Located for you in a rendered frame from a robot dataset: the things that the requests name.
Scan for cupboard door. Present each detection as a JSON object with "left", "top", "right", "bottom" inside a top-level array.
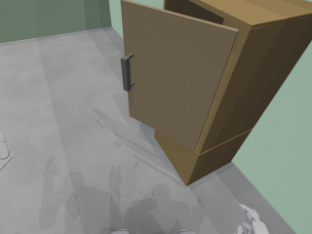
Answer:
[{"left": 120, "top": 0, "right": 239, "bottom": 150}]

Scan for right robot hand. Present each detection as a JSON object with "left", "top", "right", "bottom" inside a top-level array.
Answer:
[{"left": 234, "top": 204, "right": 269, "bottom": 234}]

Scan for left robot hand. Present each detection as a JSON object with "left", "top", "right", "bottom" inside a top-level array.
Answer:
[{"left": 0, "top": 129, "right": 14, "bottom": 171}]

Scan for handle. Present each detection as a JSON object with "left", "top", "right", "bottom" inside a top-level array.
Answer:
[{"left": 120, "top": 54, "right": 135, "bottom": 92}]

